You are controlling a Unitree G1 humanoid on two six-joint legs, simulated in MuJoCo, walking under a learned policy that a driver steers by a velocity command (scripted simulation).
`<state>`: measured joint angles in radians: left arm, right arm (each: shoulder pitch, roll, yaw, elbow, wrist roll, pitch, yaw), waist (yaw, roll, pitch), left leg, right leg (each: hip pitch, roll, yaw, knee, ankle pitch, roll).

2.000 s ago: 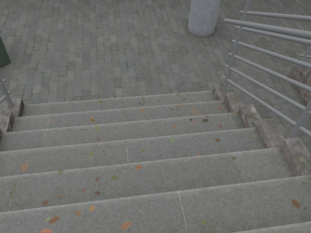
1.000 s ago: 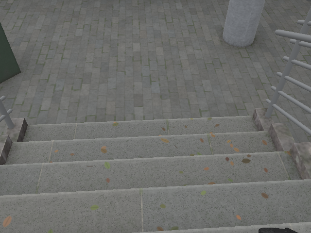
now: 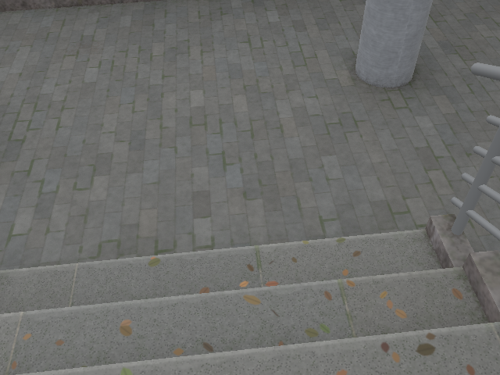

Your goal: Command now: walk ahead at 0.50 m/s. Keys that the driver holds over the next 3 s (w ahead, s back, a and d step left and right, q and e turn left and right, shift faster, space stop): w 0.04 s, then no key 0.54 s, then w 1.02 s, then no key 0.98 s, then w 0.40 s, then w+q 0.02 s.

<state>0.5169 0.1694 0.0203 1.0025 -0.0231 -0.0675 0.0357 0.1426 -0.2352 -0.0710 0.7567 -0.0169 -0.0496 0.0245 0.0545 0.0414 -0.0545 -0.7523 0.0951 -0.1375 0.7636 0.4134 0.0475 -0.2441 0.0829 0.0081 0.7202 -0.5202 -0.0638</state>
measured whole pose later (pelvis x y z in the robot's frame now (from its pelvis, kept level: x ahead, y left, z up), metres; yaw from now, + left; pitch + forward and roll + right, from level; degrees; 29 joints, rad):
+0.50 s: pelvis +0.20 +0.06 -0.14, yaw +1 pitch +1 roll +0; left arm 0.16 0.17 0.02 0.83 0.00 0.03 0.07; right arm 0.34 -0.16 0.00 0.94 -0.01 -0.01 -0.03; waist -0.01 -0.05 0.00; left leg -0.32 -0.06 0.00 0.53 -0.23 0.06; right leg -0.61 -0.05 0.13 0.92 -0.19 0.05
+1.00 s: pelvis +0.32 +0.01 -0.14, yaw +1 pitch +5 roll +0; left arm 0.50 0.18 0.06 0.97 -0.01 -0.07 0.01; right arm 0.28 -0.25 -0.07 0.89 0.01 -0.05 -0.01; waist 0.04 0.02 -0.08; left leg -0.59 0.01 -0.04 1.07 -0.34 0.06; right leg -0.29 0.04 0.06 0.59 -0.39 -0.04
